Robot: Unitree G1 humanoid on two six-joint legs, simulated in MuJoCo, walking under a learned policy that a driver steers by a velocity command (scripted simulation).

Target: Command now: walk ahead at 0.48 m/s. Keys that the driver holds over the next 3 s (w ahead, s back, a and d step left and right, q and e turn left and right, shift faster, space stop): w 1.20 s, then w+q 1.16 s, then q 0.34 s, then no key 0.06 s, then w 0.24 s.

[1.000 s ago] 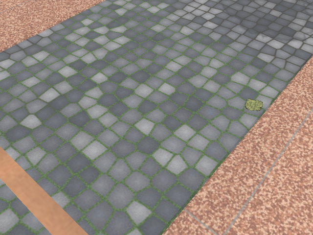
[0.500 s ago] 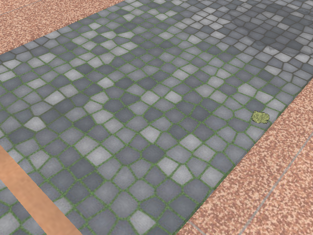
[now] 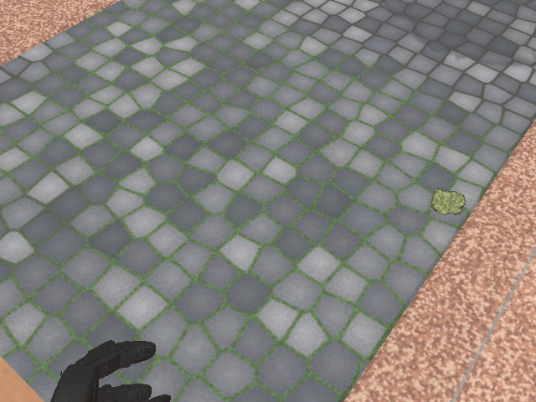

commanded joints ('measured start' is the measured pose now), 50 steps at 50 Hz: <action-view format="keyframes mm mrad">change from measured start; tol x16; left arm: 1 535 314 106 91 28 10 24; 7 217 85 29 80 36 -18 4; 24 459 219 60 179 7 30 58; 27 567 47 2 140 31 22 48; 50 17 110 29 -19 9 -4 6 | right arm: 1 63 -34 9 -91 -9 -18 14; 21 -564 -91 -20 -313 21 -43 40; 24 -488 -139 -37 -310 22 -51 51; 27 -51 -349 -111 -193 -3 -44 39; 33 -315 -116 -37 -234 -13 -56 51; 50 -103 -188 -64 -108 17 -16 1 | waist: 1 219 -113 -417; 5 120 -18 -83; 11 47 -53 9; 23 117 -52 19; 28 -36 262 -439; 32 63 86 -95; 50 33 72 32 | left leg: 1 -691 6 -8 873 528 0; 2 -816 -71 -156 1068 -68 11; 16 -798 120 -34 396 561 -20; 22 -815 84 -41 237 475 19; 24 -694 49 -13 212 403 49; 26 -238 82 -55 226 409 122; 27 158 338 -507 166 263 283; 28 206 391 -772 6 160 317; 34 -351 216 -243 -129 435 202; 50 -100 262 -87 -87 616 160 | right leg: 1 997 -337 557 0 -233 -261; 2 992 -414 852 -200 -336 -286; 5 485 -293 443 -301 -163 -165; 9 244 -220 254 -398 -66 -155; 22 525 -269 153 -323 43 -89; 26 406 -171 59 194 312 -8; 28 -153 38 153 758 -532 64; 29 -246 -25 180 829 -487 41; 42 -157 -135 89 186 124 93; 50 -140 -90 73 0 16 37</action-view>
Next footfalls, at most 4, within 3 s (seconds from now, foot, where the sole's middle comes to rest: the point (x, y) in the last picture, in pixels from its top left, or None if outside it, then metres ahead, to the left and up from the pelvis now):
0.52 left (200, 390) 0.48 0.14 -0.75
1.06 right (287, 269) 0.79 -0.09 -0.75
1.64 left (196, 191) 1.09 0.16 -0.75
2.12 right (225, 115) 1.42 0.06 -0.75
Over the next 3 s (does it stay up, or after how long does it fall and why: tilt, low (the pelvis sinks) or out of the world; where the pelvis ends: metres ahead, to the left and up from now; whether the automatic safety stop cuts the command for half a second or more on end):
stays up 1.49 0.29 0.02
